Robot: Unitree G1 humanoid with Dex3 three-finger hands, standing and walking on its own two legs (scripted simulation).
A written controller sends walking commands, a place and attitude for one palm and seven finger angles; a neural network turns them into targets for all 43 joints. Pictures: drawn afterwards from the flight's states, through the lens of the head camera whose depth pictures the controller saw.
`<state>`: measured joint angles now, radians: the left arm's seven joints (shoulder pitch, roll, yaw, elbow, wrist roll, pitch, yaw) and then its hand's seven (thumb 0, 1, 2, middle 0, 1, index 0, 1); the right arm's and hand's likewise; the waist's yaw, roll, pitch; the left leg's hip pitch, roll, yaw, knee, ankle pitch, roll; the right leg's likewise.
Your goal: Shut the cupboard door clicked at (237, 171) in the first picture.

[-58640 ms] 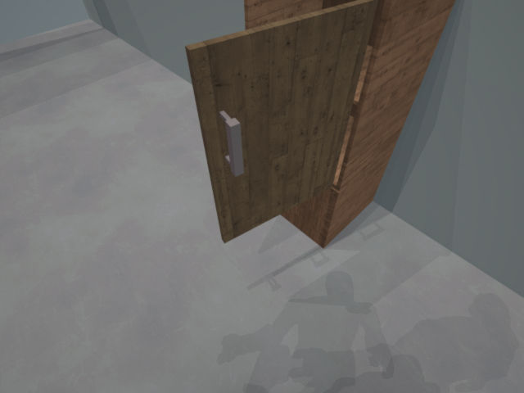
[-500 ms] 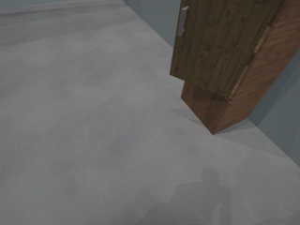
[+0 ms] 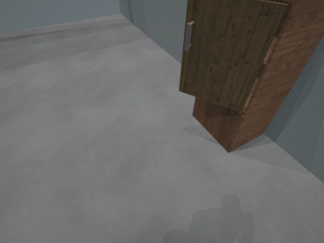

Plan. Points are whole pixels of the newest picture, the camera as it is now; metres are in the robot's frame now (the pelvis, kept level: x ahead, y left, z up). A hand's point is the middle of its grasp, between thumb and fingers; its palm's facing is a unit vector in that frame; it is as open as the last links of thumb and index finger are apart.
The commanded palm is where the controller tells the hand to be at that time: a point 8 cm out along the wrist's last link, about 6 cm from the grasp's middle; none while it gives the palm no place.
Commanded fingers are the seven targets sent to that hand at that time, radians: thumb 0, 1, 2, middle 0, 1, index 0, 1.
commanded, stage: let the arm hang, fingers relaxed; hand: left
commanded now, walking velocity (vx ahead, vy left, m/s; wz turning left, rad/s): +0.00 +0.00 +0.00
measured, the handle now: (189, 36) +1.08 -0.10 +0.04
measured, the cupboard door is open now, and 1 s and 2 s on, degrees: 31 31 31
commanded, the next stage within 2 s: look to check the result in 0.10 s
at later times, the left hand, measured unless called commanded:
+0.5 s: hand out of the picture -0.02 +0.16 -0.18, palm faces +0.03 -0.98 -0.18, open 7.4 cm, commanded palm none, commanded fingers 0.00 0.90 0.90 -0.20 -0.30 -0.20 -0.30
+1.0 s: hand out of the picture +0.02 +0.17 -0.18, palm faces +0.11 -0.98 -0.17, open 7.4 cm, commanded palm none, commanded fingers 0.00 0.90 0.90 -0.20 -0.30 -0.20 -0.30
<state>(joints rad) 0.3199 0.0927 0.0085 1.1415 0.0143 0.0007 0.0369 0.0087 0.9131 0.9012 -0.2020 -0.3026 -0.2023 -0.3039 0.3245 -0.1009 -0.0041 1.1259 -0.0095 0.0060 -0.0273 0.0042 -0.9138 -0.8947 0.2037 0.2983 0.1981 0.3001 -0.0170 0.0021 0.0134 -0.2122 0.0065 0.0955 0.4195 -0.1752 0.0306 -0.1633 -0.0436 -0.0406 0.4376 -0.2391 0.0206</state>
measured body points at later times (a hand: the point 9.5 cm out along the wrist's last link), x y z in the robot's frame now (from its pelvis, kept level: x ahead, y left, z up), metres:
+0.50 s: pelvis +0.00 -0.01 +0.00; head +0.01 -0.01 +0.45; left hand -0.02 +0.21 -0.16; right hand -0.03 -0.22 -0.16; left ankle +0.04 +0.10 -0.74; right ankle +0.00 -0.13 -0.74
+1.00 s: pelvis +0.03 +0.00 -0.01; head +0.03 +0.01 +0.44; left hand +0.01 +0.22 -0.17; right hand +0.01 -0.22 -0.16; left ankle +0.03 +0.10 -0.73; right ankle +0.00 -0.13 -0.74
